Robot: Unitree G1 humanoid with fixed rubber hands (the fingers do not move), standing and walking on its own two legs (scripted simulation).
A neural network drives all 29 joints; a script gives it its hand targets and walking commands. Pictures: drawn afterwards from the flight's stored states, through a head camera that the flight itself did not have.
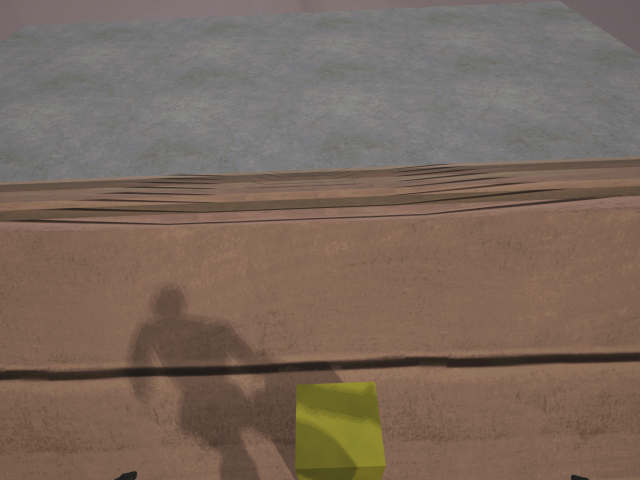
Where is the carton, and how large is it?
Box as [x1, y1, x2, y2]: [295, 382, 385, 479]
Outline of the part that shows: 374,382 296,385 295,469 298,479 380,479 385,463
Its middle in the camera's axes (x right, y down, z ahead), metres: +0.05 +0.53 +1.05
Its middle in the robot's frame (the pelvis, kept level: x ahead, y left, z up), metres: +0.38 +0.01 -0.66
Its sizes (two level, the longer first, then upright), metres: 0.210 0.200 0.250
